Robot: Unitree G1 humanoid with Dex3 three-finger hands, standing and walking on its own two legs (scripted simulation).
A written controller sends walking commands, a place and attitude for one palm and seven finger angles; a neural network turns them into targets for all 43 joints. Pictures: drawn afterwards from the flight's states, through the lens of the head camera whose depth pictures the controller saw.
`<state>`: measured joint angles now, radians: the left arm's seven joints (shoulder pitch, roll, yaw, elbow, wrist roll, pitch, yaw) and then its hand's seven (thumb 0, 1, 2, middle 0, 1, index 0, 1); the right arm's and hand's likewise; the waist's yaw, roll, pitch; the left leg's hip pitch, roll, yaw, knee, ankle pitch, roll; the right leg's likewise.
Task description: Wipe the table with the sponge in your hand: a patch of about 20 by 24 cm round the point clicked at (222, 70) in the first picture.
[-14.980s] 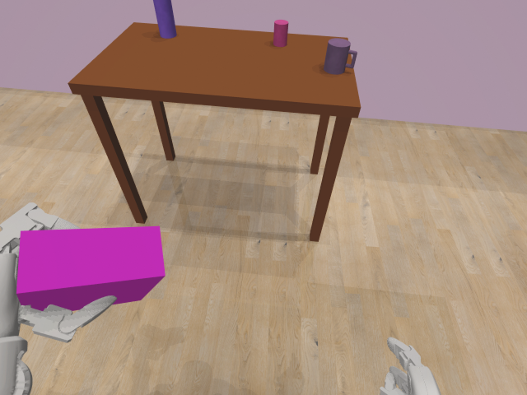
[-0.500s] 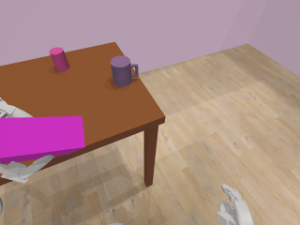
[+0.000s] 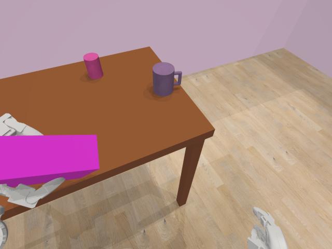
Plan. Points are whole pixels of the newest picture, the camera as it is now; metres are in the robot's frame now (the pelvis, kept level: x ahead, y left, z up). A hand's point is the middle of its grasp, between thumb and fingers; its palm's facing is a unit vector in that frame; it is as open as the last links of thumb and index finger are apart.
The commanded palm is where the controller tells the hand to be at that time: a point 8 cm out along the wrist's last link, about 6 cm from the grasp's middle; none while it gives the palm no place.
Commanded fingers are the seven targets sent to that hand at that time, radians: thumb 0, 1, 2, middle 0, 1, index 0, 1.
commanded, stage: shuffle to correct the standing spot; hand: left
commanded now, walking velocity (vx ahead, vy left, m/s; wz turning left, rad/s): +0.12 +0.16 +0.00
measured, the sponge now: (63, 160) +0.24 +0.20 +0.15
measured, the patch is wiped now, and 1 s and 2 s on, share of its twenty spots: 0.00 0.00 0.00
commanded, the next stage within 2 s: come to a stop and stand still in 0.74 s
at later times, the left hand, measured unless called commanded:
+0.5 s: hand out of the picture +0.21 +0.33 +0.18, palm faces +0.42 -0.80 -0.43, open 10.1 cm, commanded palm +0.15 +0.37 +0.20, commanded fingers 0.00 0.10 1.30 -1.20 -1.60 -1.20 -1.60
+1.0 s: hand out of the picture +0.25 +0.35 +0.19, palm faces +0.35 -0.82 -0.45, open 10.1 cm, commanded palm +0.20 +0.39 +0.20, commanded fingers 0.00 0.10 1.30 -1.20 -1.60 -1.20 -1.60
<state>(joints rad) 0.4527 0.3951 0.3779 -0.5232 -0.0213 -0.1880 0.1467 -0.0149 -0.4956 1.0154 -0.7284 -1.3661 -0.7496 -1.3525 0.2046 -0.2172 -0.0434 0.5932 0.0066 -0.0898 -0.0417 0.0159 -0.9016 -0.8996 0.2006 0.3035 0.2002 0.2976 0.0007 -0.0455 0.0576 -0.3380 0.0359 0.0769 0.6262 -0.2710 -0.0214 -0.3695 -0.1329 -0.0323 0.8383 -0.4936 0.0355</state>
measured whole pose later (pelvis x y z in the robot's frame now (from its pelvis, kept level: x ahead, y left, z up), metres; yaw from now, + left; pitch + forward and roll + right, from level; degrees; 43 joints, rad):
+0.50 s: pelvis +0.00 +0.08 +0.00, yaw +1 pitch -1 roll +1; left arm 0.45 0.39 0.38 -0.50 -0.02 -0.18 0.15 -0.02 -0.50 1.02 -0.73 -1.37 -0.75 -1.35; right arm 0.20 -0.17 0.00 0.62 0.00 -0.12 -0.05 0.02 -0.90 -0.90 0.20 0.30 0.20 0.30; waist -0.01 -0.04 0.03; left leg -0.33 0.01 0.04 0.61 -0.27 0.00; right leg -0.35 -0.04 -0.05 0.82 -0.49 0.00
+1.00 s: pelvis +0.04 +0.11 +0.01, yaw +0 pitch +0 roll +1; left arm 0.50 0.42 0.37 -0.58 -0.03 -0.15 0.13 -0.02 -0.50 1.02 -0.73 -1.36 -0.75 -1.35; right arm 0.19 -0.15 0.04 0.57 0.00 -0.10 -0.04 0.01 -0.90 -0.90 0.20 0.30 0.20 0.30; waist 0.00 -0.03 0.02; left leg -0.27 0.03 0.06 0.53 -0.26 -0.01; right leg -0.28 -0.01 -0.09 0.53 -0.25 -0.02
